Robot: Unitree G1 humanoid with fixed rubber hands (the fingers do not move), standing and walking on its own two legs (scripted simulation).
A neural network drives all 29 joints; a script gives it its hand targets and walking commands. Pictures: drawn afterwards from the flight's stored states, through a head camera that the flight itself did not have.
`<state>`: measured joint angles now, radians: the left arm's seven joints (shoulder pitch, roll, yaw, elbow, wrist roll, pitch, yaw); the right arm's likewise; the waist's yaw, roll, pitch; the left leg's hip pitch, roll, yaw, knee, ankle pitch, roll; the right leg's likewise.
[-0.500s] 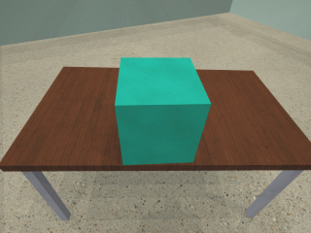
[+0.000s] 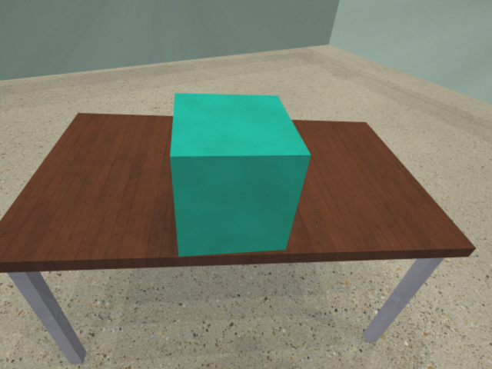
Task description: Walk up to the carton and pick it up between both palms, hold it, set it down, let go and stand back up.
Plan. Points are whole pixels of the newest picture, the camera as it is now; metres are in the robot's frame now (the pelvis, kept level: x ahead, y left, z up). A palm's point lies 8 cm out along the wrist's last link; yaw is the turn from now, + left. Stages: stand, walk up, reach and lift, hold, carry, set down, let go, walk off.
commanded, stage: stand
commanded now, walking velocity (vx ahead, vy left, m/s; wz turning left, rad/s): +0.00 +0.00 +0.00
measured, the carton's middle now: (230, 171) +0.60 +0.00 +0.03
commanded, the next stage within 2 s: none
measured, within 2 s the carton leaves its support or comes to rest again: neither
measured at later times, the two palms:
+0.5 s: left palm out of the picture -0.03 +0.22 -0.11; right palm out of the picture +0.07 -0.26 -0.12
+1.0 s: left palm out of the picture +0.18 +0.23 -0.10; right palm out of the picture +0.18 -0.28 -0.11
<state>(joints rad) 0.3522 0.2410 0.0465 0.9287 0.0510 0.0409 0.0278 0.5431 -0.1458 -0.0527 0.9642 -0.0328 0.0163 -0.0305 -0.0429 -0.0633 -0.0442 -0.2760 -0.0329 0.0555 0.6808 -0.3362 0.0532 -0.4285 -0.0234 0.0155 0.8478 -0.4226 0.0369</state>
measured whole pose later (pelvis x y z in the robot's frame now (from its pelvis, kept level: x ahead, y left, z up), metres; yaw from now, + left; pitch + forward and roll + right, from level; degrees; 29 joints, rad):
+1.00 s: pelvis +0.11 -0.02 +0.01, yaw +1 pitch -2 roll +0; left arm 0.29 0.25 0.00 0.79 -0.01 0.00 0.00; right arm 0.28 -0.26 0.00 0.83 -0.01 0.01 -0.02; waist -0.01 0.03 0.05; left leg -0.29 0.07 0.03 0.56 -0.23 -0.04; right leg -0.19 -0.01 -0.05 0.57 -0.35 -0.01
